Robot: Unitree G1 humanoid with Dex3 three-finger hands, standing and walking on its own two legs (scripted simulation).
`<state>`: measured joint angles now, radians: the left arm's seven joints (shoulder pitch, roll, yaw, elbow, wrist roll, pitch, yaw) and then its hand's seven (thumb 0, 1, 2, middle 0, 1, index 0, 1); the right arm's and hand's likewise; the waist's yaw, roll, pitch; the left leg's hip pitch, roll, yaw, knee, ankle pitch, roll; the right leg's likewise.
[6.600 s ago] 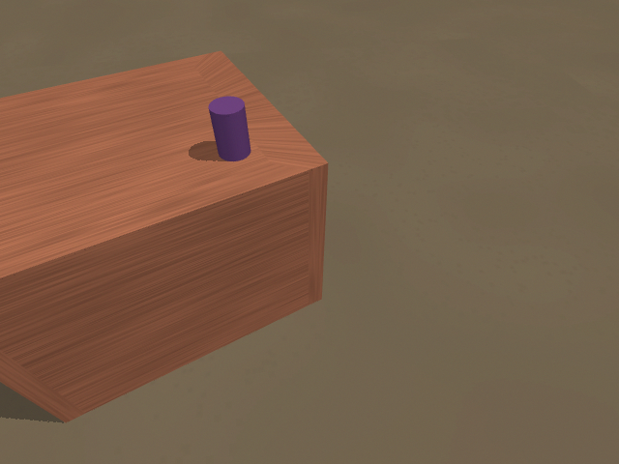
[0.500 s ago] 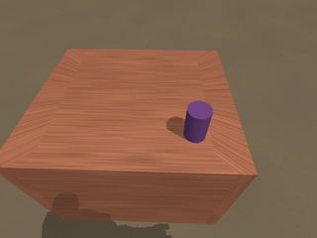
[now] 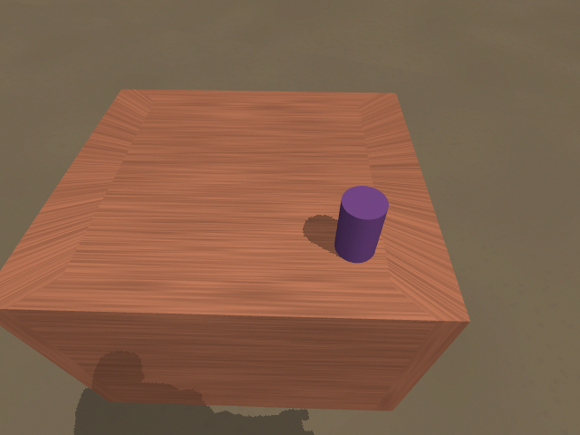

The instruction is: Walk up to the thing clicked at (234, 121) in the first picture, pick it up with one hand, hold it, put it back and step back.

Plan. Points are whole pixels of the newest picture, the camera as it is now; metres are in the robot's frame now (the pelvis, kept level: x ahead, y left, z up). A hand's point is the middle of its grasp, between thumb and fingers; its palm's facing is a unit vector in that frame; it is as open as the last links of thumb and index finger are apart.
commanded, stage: stand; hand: right
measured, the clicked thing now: (359, 225) +0.51 -0.13 -0.07
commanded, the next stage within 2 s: rise first in 0.20 s
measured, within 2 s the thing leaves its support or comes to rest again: neither
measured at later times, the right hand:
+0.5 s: hand out of the picture +0.16 -0.24 -0.14, palm faces +0.17 +0.94 -0.31, open 10.0 cm
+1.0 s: hand (480, 397) +0.19 -0.25 -0.05, palm faces +0.28 +0.90 -0.35, open 17.1 cm
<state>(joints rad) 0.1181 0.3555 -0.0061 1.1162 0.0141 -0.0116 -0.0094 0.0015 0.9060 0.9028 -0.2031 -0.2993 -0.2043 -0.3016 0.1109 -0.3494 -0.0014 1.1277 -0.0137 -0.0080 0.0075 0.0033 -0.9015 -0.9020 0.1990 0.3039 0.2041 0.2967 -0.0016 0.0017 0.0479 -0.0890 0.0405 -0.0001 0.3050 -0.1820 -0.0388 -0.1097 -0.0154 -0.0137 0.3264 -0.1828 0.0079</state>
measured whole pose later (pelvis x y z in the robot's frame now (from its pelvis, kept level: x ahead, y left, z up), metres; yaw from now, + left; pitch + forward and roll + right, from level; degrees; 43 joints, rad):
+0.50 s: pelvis -0.01 +0.00 -0.01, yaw +0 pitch +1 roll +0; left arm 0.06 0.29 0.07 0.90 -0.07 -0.09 0.05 0.01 0.61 0.61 -0.08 -0.14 -0.08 -0.15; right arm 0.03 -0.30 -0.09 0.92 0.06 -0.09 -0.06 0.01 -0.60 -0.61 0.11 0.14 0.11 0.14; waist -0.01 0.00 0.07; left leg -0.23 0.04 0.00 0.43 -0.22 -0.03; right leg -0.25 -0.02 0.00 0.44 -0.21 0.01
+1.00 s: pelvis +0.01 +0.01 +0.00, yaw -1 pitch -1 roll +0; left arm 0.24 0.23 0.07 0.56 -0.03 -0.08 0.08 -0.01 -0.48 0.09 -0.06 -0.07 -0.06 -0.08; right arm 0.30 -0.28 -0.17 0.37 0.03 -0.08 -0.08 -0.01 0.46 -0.07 0.05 0.06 0.05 0.05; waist -0.02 -0.02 0.00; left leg -0.14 0.03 0.02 0.40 -0.25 -0.02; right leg -0.16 -0.03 0.01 0.40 -0.23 0.03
